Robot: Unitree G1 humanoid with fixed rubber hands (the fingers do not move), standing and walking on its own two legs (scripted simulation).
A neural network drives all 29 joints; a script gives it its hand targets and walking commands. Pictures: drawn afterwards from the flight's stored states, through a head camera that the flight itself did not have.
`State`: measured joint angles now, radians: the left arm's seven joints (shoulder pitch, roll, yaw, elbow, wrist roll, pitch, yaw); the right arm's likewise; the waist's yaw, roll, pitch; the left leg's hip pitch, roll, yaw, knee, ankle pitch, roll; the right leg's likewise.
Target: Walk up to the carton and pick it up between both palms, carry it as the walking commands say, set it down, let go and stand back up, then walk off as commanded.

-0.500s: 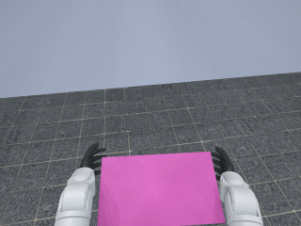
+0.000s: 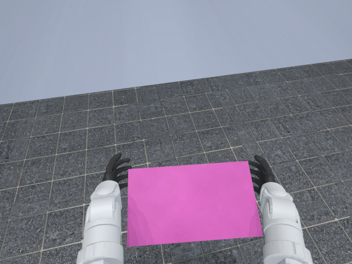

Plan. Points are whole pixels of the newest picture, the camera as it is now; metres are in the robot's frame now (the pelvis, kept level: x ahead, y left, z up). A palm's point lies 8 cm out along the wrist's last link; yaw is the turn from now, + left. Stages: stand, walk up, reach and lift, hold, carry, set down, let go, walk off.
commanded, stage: set down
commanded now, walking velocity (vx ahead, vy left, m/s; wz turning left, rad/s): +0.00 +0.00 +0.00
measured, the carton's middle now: (189, 204) +0.29 +0.00 -0.10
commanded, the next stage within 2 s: none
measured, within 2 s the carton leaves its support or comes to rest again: neither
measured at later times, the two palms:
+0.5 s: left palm (118, 193) +0.31 +0.20 -0.10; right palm (251, 190) +0.35 -0.17 -0.10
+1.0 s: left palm (125, 198) +0.33 +0.20 -0.19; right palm (241, 193) +0.38 -0.17 -0.19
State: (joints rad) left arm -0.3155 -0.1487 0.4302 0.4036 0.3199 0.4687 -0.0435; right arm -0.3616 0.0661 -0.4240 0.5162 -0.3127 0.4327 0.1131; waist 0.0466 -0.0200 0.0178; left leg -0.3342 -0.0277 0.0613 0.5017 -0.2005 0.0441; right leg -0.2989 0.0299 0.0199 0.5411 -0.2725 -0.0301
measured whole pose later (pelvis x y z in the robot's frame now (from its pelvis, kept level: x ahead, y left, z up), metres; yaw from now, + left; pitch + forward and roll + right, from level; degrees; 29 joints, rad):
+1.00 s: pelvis -0.05 -0.02 -0.13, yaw +2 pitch +35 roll +0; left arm -0.61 -0.05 0.50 0.46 0.22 0.36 -0.06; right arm -0.69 -0.01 -0.41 0.58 -0.21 0.33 0.07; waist 0.04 -0.04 -0.17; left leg -1.45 0.00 0.03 1.18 -0.34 0.02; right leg -1.40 0.04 -0.04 1.23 -0.44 -0.06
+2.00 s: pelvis -0.09 -0.02 -0.28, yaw +1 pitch +47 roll +1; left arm -0.92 0.07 0.47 0.63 0.11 0.33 0.02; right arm -1.06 -0.18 -0.33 0.81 -0.11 0.30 -0.02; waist 0.05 -0.03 -0.17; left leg -2.10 0.01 0.04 1.70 -0.41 0.03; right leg -2.05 0.03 -0.06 1.77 -0.53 -0.07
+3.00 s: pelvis -0.10 -0.02 -0.39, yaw +3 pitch +42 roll +2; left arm -1.27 0.28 0.27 0.96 -0.13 0.19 0.10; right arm -1.38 -0.37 -0.06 1.07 0.09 0.18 -0.07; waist 0.06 0.01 0.18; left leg -2.35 0.02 0.07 2.07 -0.45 0.04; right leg -2.31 0.01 -0.06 2.17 -0.59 -0.08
